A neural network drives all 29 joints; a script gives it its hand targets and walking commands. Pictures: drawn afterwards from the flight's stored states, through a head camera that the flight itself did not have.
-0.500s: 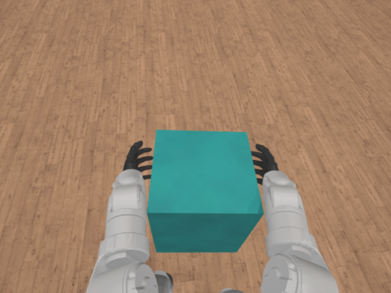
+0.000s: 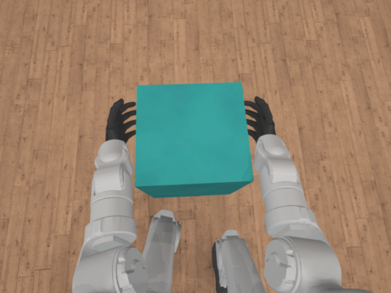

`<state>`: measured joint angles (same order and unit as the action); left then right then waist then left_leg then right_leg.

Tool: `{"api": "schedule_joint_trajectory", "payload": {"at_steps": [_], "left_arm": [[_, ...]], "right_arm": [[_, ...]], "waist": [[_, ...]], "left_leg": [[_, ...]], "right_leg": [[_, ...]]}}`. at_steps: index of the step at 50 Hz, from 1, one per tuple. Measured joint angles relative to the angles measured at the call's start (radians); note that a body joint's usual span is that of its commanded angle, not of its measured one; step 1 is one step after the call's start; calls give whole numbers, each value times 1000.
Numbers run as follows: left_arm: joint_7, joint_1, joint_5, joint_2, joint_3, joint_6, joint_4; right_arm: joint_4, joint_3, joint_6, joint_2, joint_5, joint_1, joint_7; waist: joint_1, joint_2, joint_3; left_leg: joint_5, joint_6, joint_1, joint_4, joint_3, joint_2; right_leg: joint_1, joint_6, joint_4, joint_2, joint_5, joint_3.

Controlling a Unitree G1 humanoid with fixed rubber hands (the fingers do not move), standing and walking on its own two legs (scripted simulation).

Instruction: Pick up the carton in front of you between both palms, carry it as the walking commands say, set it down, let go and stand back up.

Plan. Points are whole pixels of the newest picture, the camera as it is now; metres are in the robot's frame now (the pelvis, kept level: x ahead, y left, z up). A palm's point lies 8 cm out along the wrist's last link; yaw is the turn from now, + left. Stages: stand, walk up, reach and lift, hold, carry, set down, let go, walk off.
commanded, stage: set down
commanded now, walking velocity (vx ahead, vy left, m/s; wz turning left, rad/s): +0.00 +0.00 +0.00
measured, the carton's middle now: (191, 149) +0.41 +0.07 -0.16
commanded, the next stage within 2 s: none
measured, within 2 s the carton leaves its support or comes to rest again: neither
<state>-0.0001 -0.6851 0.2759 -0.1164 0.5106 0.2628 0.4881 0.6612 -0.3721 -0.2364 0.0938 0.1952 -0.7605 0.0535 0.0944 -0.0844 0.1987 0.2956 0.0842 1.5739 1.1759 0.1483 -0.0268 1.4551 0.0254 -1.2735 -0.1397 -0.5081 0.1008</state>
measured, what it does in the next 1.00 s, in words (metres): lowers itself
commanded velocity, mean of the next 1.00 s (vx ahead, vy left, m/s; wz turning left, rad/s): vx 0.00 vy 0.00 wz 0.00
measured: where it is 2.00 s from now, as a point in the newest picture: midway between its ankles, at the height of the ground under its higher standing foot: (189, 262)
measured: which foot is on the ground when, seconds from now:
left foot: down 0.00-1.00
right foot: down 0.00-1.00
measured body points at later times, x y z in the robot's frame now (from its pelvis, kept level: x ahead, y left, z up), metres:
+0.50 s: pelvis -0.03 +0.01 -0.12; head +0.26 +0.06 +0.22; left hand +0.41 +0.25 -0.24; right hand +0.49 -0.04 -0.24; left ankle +0.11 +0.15 -0.60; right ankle +0.03 -0.12 -0.60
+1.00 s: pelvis -0.05 +0.00 -0.21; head +0.31 +0.02 +0.05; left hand +0.41 +0.27 -0.38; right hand +0.52 -0.02 -0.38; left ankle +0.11 +0.15 -0.60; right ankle +0.03 -0.12 -0.60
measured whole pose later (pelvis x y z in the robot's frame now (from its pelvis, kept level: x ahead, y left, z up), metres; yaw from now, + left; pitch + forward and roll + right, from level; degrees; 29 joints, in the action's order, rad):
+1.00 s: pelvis -0.05 +0.00 -0.21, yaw -4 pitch +47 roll +0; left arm 0.06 -1.18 0.19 0.03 0.66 0.24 0.69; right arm 1.10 -0.11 -0.23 -0.18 0.09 -1.48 0.13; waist 0.21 -0.07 -0.13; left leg 0.38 0.14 2.32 1.89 0.14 -0.05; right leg 2.22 0.09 -2.03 -0.25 -0.62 0.10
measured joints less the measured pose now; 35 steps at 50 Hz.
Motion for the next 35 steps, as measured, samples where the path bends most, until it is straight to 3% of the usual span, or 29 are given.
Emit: {"api": "schedule_joint_trajectory", "payload": {"at_steps": [8,23,35], "left_arm": [[5,-71,1,28,27,-19,70],[69,-206,-73,64,20,-29,74],[76,-361,-62,98,79,1,124]], "right_arm": [[79,2,17,-27,23,-83,15],[180,89,32,-143,-58,-297,24],[315,105,11,-211,-50,-513,26]], "waist": [[12,9,39],[28,6,-43],[57,-1,-147]], "left_leg": [[32,5,176,129,10,-16],[64,9,480,396,7,-44],[59,33,638,556,14,-63]], "right_leg": [[168,9,-125,-7,-40,-11],[463,48,-399,-34,-94,-8],[630,60,-582,-60,-106,-15]]}}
